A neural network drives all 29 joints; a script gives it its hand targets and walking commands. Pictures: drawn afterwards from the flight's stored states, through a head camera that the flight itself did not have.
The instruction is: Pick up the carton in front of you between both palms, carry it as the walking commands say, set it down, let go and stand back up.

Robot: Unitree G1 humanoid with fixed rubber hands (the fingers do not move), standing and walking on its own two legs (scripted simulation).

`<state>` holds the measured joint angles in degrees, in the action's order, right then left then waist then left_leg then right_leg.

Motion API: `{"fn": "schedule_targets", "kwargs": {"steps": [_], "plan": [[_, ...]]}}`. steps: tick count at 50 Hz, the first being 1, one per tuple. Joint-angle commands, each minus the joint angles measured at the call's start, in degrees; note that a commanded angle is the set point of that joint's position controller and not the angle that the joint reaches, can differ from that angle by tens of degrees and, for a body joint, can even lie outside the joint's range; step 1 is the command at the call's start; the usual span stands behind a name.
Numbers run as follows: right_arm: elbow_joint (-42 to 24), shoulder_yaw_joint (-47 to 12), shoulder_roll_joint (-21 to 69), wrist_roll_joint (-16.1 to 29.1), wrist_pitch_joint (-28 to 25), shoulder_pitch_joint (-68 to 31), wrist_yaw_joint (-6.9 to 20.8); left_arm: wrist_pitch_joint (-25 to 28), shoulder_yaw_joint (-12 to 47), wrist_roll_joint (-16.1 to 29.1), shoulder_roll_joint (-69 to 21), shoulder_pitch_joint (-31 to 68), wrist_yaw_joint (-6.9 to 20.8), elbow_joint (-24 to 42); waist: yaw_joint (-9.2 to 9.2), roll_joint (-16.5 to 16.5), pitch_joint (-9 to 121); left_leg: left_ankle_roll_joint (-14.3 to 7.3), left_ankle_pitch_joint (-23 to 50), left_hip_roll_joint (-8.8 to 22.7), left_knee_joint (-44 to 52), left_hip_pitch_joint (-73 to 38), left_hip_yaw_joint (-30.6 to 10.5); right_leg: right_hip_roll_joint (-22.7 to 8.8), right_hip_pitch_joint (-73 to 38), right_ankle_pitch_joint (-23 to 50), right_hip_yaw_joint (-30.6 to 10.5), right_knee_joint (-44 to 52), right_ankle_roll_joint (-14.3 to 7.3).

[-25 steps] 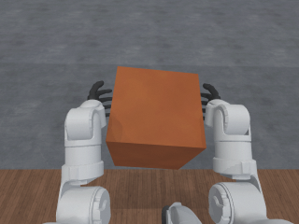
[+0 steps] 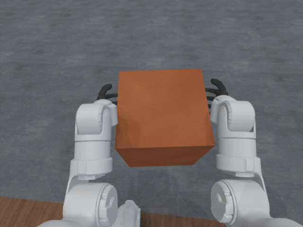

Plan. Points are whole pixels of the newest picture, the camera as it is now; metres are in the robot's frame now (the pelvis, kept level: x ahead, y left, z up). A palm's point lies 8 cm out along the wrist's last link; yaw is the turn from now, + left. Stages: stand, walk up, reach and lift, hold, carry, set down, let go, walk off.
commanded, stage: carry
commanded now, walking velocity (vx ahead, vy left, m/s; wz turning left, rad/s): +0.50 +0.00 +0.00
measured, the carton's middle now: (160, 124) +0.39 +0.01 +0.02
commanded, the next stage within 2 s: none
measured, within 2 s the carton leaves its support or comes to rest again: neither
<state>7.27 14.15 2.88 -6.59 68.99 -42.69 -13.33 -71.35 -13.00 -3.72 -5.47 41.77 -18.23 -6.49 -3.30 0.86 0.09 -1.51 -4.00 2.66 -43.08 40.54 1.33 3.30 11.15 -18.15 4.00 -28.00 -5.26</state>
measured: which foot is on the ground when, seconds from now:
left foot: up 0.00-0.08, down 0.10-0.62, up 0.64-1.00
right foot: down 0.00-0.10, up 0.12-0.58, down 0.60-1.00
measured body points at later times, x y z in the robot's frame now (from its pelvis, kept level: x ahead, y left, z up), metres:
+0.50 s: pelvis +0.29 +0.02 -0.02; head +0.35 +0.04 +0.43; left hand +0.69 +0.16 +0.08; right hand +0.67 -0.14 +0.09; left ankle +0.22 +0.09 -0.75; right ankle +0.42 -0.12 -0.70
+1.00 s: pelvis +0.59 +0.02 -0.01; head +0.62 +0.01 +0.44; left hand +0.90 +0.17 +0.08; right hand +0.92 -0.12 +0.07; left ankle +0.71 +0.15 -0.73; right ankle +0.50 -0.08 -0.76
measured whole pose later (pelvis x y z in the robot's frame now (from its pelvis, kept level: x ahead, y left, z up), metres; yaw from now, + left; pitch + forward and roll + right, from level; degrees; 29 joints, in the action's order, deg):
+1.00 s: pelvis +0.59 +0.02 -0.01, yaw +2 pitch +5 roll +1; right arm -12.1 8.6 10.5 -9.2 68.4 -21.0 -13.8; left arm -70.8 -9.5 -8.4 -10.7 21.5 -13.7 11.4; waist -0.4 0.2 3.1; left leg 1.5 -6.9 2.8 -31.0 31.5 6.1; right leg -0.9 4.7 -16.3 6.0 -15.8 -1.6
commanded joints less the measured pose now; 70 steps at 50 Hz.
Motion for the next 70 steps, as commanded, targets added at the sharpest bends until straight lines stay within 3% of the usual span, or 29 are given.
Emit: {"fn": "schedule_targets", "kwargs": {"steps": [1, 3, 5, 6, 7, 8, 10, 14, 19, 26, 29, 30, 31, 32, 33, 36, 39, 46, 52, 53, 54, 55, 56, 58, 59, 60, 63, 67, 70], "plan": [[2.4, -34.4, 66.2, 25.8, 0.5, -37.1, 18.8, 1.7, 32.8, 25.9, -60.8, 41.9, 26.5, 0.7, -3.31, -7.1, 25.2, -0.9, 6.5, -4.9, 11.4, 0.4, 5.5, -10.6, -25.6, 48.0, -8.4, -2.3, -4.3], [5.3, -33.0, 66.3, 25.3, 0.5, -36.7, 19.6, 1.9, 31.7, 25.3, -61.1, 41.4, 27.0, -2.6, -1.49, -9.0, 24.9, -2.8, 8.5, -5.8, 17.8, -9.6, 5.7, -10.7, -22.1, 50.5, -6.6, -6.4, -2.0], [8.4, -30.7, 65.8, 24.5, 0.0, -35.3, 20.3, 2.4, 31.3, 25.4, -62.0, 42.0, 27.6, -5.4, 3.79, -6.4, 28.8, -3.6, 15.6, -4.2, 22.5, -31.1, 6.2, -8.5, -11.4, 44.3, -1.5, -20.2, 1.6], [9.6, -29.0, 64.7, 23.9, -0.3, -34.2, 20.8, 2.6, 31.2, 25.4, -62.3, 41.8, 28.0, -6.6, 5.01, -0.6, 32.1, -4.0, 30.2, 6.2, 14.9, -46.0, -4.4, -7.0, 2.5, 20.5, -1.0, -30.1, 2.9], [11.3, -26.9, 62.6, 22.4, -0.7, -34.6, 20.8, 2.6, 30.4, 25.7, -65.7, 44.0, 28.1, -8.8, 5.74, 11.9, 37.4, -14.0, 41.9, 20.2, 9.0, -65.2, -23.7, -0.3, 23.1, -14.4, -2.3, -43.7, 4.9], [12.3, -26.2, 63.4, 22.6, -1.2, -33.2, 21.1, 2.9, 29.2, 25.6, -65.2, 44.4, 28.1, -8.4, 7.97, 14.1, 39.9, -18.9, 18.1, 21.0, 13.6, -66.2, -33.3, 0.5, 31.8, -17.4, -5.3, -52.7, 4.3], [7.4, -27.2, 66.5, 25.3, -1.8, -38.5, 22.1, 3.8, 29.8, 26.4, -65.7, 48.9, 27.4, -4.1, 7.21, 3.6, 30.7, -12.0, 4.3, 13.2, 19.7, -52.4, -25.1, -3.6, 32.0, -9.0, -5.6, -46.1, 3.3], [0.0, -30.9, 70.1, 30.3, -1.8, -47.2, 22.1, 4.6, 29.8, 26.1, -66.0, 50.3, 24.6, 1.4, 5.78, 3.3, 31.2, -11.2, 6.6, 12.1, 21.3, -45.0, -18.3, -5.8, 28.9, -4.2, -4.5, -39.9, 4.7], [-2.8, -32.8, 69.1, 30.8, -0.5, -44.9, 21.7, 4.4, 32.0, 24.7, -64.8, 48.5, 22.1, 6.1, 7.17, 5.5, 32.4, -11.7, 20.6, 10.4, 18.1, -51.4, -12.7, -6.1, 35.4, 1.6, -2.2, -31.3, 5.8], [1.7, -33.6, 66.3, 27.7, 1.1, -37.7, 21.9, 2.7, 34.7, 22.5, -61.9, 43.8, 22.1, 3.8, 8.85, 6.9, 27.7, -8.5, 34.3, 5.8, 13.9, -53.6, -4.2, -1.6, 28.5, 16.4, 3.4, -6.6, 4.1], [4.7, -33.3, 66.8, 27.1, 1.3, -35.2, 22.4, 2.2, 33.8, 22.5, -62.3, 41.7, 23.4, 0.7, 5.02, 7.0, 29.7, -3.5, 39.2, 4.2, 3.9, -45.2, 2.0, 0.1, 4.4, 25.9, 6.5, 7.8, 1.7], [5.4, -33.5, 67.1, 27.1, 1.4, -35.3, 22.7, 2.2, 32.9, 22.2, -62.0, 40.1, 24.0, -0.2, 2.38, 4.5, 31.1, -1.6, 28.4, 3.3, -2.2, -36.4, 2.6, -4.7, -8.0, 28.2, 3.0, 7.3, 1.1], [6.0, -33.3, 67.6, 27.3, 1.6, -35.2, 23.1, 2.1, 31.4, 21.8, -61.1, 38.7, 24.4, -0.7, 2.47, -5.2, 36.5, 0.2, 0.3, 0.9, -11.8, -22.9, 2.8, -19.4, -24.6, 49.7, -13.9, -2.5, -2.1], [6.6, -32.0, 69.1, 27.1, 2.0, -35.0, 23.3, 2.2, 29.9, 20.2, -59.0, 37.2, 24.4, -2.5, 0.8, -17.3, 41.1, 2.6, -27.0, -6.9, -27.9, -5.1, 1.4, -27.4, -38.4, 45.0, -31.7, 0.3, -12.4], [6.4, -32.0, 69.7, 26.4, 2.1, -34.1, 23.3, 2.2, 29.5, 20.4, -60.9, 34.6, 24.7, -2.8, 0.64, -13.3, 39.7, 1.4, -27.4, -4.3, -32.5, 0.9, -2.2, -26.6, -36.9, 33.7, -32.8, 2.2, -12.4], [1.5, -32.0, 72.1, 26.4, 1.5, -33.9, 22.9, 2.2, 30.5, 22.5, -64.8, 38.1, 25.9, 5.5, 1.83, -4.2, 30.9, 1.6, -18.2, 0.8, -21.8, 1.9, -2.7, -21.7, -26.5, 30.3, -22.4, 8.3, -6.2], [-4.5, -33.6, 72.7, 25.4, 0.6, -28.7, 21.7, 2.2, 32.7, 23.2, -66.7, 36.1, 26.1, 11.8, 2.37, -6.0, 30.5, 3.0, -16.6, 0.5, -11.3, -4.6, -0.3, -19.9, -22.4, 27.9, -15.7, 12.1, -4.3], [-19.5, -44.2, 70.1, 22.4, -0.3, -11.5, 19.2, 1.5, 40.6, 21.1, -63.1, 16.1, 27.5, 22.1, 1.98, -10.3, 27.2, 3.5, -5.1, -0.7, 7.1, -6.7, 5.6, -16.3, -23.4, 37.7, -5.6, 11.6, -2.5], [-15.6, -45.2, 67.4, 24.2, 2.0, -1.9, 22.2, 0.3, 41.8, 21.2, -61.7, 5.2, 28.8, 17.2, 2.73, -8.3, 23.4, 1.7, 3.7, -3.8, 24.1, -25.2, 11.7, -13.2, -15.9, 40.3, 2.5, 0.5, 2.0], [-13.9, -44.9, 67.0, 24.4, 2.1, -1.4, 22.7, 0.2, 42.0, 21.2, -61.3, 5.8, 28.8, 16.9, 3.37, -6.0, 25.4, 0.4, 1.2, -1.8, 22.2, -36.8, 10.2, -12.2, -7.9, 35.0, 3.5, -5.6, 3.4], [-12.6, -44.2, 66.0, 24.2, 2.3, -0.9, 23.1, 0.1, 42.1, 21.2, -60.5, 6.9, 29.0, 16.7, 4.32, 1.0, 29.1, -1.9, -1.8, 9.2, 21.2, -47.2, -3.5, -11.0, 1.7, 17.1, 4.4, -17.7, 5.3], [-9.8, -43.5, 65.9, 23.1, 1.7, -1.5, 23.3, -0.5, 43.0, 22.3, -61.2, 10.3, 29.1, 17.4, 4.42, 14.5, 29.7, -10.4, 1.1, 20.3, 23.4, -57.9, -24.0, -4.3, 20.1, 0.1, 3.5, -29.6, 7.0], [-9.0, -42.9, 67.0, 23.4, 1.5, -1.6, 23.5, -0.5, 43.7, 22.7, -61.1, 12.1, 29.2, 17.2, 4.56, 14.9, 26.1, -12.7, 9.9, 21.8, 25.2, -57.4, -27.6, -3.2, 28.9, -13.1, -0.1, -36.7, 6.1], [-10.3, -42.4, 68.5, 24.2, 1.1, -3.6, 23.9, 0.3, 43.8, 23.5, -62.6, 13.5, 29.4, 16.3, 4.4, 5.3, 24.7, -10.6, 23.9, 19.8, 24.2, -51.0, -17.0, -7.2, 27.6, -12.0, -2.7, -37.4, 5.4], [-11.3, -42.6, 69.3, 24.8, 0.8, -5.1, 24.1, 0.8, 43.8, 23.7, -63.3, 13.9, 29.3, 16.4, 4.18, 2.4, 23.7, -8.3, 23.3, 18.5, 25.7, -47.2, -12.3, -8.9, 25.5, -8.9, -3.2, -31.9, 5.7], [-12.2, -42.8, 70.1, 25.3, 0.5, -6.4, 24.3, 1.3, 43.8, 23.9, -63.8, 14.2, 29.1, 17.0, 3.89, 3.5, 23.6, -6.4, 21.4, 16.4, 27.0, -43.8, -7.5, -9.0, 21.9, -6.7, -2.2, -25.7, 6.4], [-14.7, -42.9, 69.9, 26.1, -0.1, -7.0, 24.5, 2.2, 44.1, 24.1, -65.3, 13.1, 28.0, 18.6, 3.45, 7.2, 25.2, -6.0, 23.6, 13.0, 26.0, -40.6, 0.5, -6.6, 14.4, -2.8, 1.5, -14.8, 7.7], [-16.3, -43.0, 68.0, 25.6, 0.1, -4.6, 24.1, 2.2, 44.7, 23.6, -63.7, 12.5, 27.0, 21.4, 4.03, 8.9, 25.6, -4.8, 25.4, 11.4, 23.4, -39.4, 5.0, -5.3, 8.7, 9.2, 4.4, -4.9, 7.3], [-13.7, -42.8, 67.0, 24.0, 0.7, -1.9, 23.8, 1.1, 44.2, 22.8, -62.6, 9.3, 27.6, 19.2, 3.32, 5.4, 23.5, -1.1, 17.5, 8.1, 17.3, -36.3, 7.3, -6.1, 0.1, 25.1, 5.6, 8.7, 7.1]]}}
